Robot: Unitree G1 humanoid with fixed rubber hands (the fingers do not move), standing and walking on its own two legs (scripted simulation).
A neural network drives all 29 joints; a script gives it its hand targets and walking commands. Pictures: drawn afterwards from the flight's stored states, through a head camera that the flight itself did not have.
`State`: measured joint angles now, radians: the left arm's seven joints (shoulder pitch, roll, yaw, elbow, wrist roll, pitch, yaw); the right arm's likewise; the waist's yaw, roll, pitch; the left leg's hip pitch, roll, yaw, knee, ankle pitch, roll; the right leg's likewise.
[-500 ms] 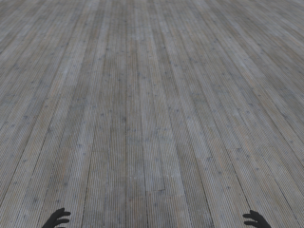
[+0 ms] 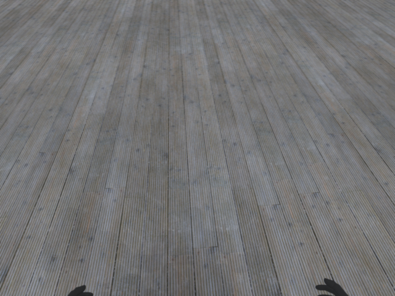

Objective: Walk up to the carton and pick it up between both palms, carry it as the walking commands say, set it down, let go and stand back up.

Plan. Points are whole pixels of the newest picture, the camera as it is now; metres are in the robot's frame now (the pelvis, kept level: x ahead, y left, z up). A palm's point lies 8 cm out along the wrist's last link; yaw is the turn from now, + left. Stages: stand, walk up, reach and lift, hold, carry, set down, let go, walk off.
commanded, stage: stand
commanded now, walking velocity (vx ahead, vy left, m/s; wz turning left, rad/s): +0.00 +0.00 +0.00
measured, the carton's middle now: out of the picture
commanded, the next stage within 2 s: none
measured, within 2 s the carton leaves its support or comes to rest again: neither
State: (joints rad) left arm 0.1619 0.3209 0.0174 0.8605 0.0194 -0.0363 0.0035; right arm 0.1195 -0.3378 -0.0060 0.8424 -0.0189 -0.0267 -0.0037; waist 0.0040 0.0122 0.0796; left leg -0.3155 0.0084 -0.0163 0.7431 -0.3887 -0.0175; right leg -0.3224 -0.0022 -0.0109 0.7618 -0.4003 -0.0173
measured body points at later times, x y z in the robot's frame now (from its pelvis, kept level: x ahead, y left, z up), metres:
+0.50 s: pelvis +0.00 +0.00 +0.02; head +0.01 +0.00 +0.47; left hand +0.13 +0.28 -0.10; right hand +0.09 -0.30 -0.10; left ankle +0.01 +0.13 -0.71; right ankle +0.01 -0.11 -0.71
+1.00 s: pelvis +0.00 +0.00 +0.03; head +0.01 +0.00 +0.48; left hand +0.09 +0.30 -0.10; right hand +0.10 -0.30 -0.10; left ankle +0.01 +0.13 -0.71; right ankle +0.01 -0.11 -0.71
